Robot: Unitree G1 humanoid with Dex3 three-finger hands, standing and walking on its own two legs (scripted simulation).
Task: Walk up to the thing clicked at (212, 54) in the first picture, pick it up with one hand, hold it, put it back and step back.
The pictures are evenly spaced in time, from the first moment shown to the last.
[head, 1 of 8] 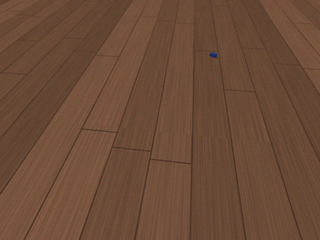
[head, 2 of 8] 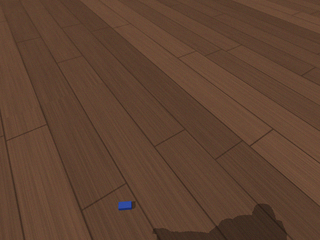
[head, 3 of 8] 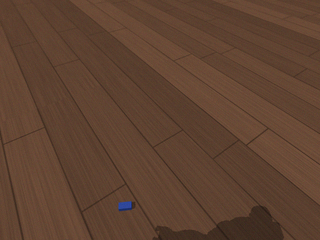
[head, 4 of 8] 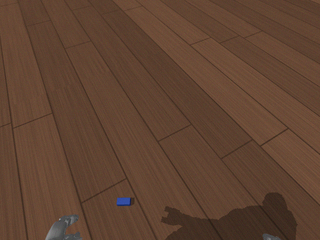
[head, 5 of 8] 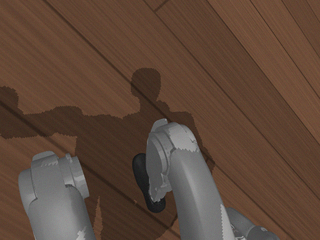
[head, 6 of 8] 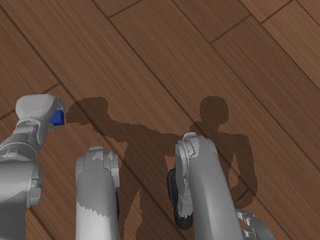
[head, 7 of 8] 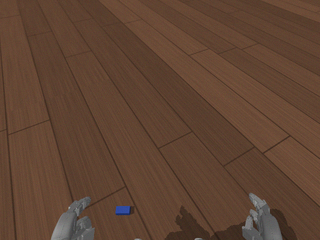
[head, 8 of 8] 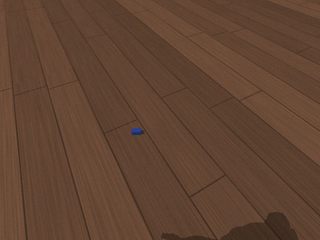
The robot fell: no
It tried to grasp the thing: yes
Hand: left
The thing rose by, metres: 0.69
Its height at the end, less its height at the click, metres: +0.00
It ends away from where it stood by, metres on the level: 0.01
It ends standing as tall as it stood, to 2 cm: yes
